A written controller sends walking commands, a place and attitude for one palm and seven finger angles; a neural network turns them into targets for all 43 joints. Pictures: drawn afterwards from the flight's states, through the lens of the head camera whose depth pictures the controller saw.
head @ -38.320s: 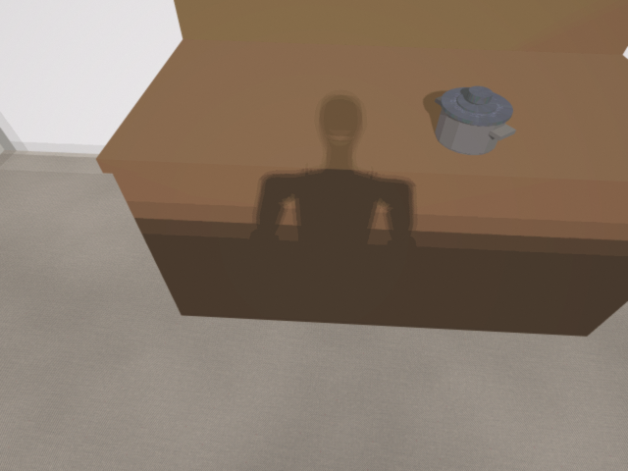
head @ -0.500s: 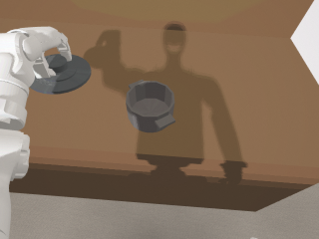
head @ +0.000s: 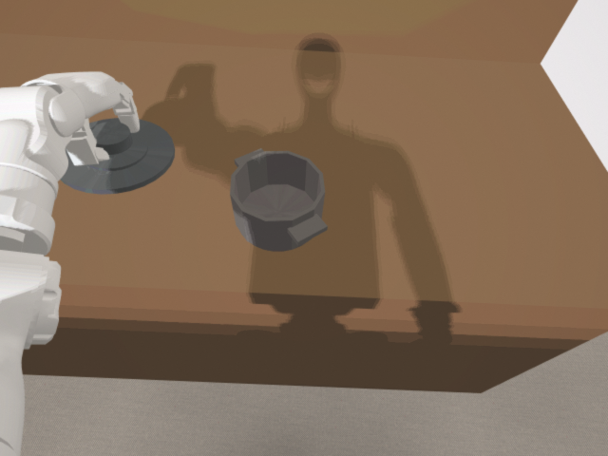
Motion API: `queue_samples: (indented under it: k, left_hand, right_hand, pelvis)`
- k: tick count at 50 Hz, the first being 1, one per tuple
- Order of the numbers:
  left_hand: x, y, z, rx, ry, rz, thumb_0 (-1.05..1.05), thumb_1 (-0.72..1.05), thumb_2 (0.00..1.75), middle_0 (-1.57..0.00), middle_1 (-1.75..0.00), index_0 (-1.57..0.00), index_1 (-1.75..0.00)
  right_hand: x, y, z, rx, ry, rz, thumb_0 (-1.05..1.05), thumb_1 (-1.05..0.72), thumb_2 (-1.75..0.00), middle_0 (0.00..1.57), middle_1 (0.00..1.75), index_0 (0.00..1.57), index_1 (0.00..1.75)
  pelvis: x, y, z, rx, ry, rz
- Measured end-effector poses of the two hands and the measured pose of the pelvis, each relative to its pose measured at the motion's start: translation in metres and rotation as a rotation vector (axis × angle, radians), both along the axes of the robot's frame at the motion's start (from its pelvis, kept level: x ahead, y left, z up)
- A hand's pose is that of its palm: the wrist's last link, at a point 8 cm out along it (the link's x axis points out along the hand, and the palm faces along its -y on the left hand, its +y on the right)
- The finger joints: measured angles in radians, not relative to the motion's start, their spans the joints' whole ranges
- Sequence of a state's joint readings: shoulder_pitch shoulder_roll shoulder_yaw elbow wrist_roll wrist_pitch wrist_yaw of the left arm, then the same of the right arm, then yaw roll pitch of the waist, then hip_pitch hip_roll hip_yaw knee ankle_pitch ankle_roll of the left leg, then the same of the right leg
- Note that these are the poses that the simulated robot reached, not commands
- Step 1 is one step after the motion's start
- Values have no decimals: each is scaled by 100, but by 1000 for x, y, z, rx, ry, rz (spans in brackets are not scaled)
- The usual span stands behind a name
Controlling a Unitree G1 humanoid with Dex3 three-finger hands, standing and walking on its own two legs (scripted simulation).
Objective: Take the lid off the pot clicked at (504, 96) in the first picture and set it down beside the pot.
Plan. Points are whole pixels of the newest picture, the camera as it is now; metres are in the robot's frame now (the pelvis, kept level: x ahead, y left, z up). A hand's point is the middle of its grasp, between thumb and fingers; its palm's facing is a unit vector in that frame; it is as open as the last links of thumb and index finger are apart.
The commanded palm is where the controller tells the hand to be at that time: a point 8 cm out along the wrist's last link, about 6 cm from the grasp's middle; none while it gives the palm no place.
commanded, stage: lower the lid onto the table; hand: left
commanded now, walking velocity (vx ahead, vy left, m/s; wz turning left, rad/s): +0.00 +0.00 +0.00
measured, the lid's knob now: (110, 137) +0.51 +0.25 +0.12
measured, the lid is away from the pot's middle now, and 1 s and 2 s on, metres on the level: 0.23 0.22 0.23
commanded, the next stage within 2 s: open the fingers wide in 1.68 s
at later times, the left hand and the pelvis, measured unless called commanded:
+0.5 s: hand (93, 165) +0.47 +0.27 +0.11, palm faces -0.43 -0.06 -0.90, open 8.5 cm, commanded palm +0.48 +0.26 +0.18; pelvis +0.01 -0.01 +0.00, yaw +0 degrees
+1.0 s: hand (115, 178) +0.47 +0.25 +0.08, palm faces -0.45 -0.07 -0.89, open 8.5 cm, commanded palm +0.50 +0.25 +0.14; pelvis +0.01 -0.02 -0.01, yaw -1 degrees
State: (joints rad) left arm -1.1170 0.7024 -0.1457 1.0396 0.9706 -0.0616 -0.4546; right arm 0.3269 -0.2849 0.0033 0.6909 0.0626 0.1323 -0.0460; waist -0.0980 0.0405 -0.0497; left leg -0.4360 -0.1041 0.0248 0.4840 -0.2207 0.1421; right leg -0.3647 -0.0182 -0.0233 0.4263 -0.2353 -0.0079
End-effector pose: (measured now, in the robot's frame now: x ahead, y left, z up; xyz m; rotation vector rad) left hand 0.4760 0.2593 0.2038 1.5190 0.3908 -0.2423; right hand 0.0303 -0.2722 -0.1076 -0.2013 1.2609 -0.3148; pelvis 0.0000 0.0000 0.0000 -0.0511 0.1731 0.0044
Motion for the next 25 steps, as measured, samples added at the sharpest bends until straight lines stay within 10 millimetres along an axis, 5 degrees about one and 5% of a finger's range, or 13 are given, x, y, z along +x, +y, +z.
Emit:
queue_samples:
  k: [25]
  left_hand:
    - [-5,13,-36,-17,37,1,3,22,96,-100,-108,-49,-84]
  right_hand:
    - [22,-8,-1,0,2,6,1,-90,-90,20,30,20,30]
  pelvis:
    - [9,-8,-2,-1,24,1]
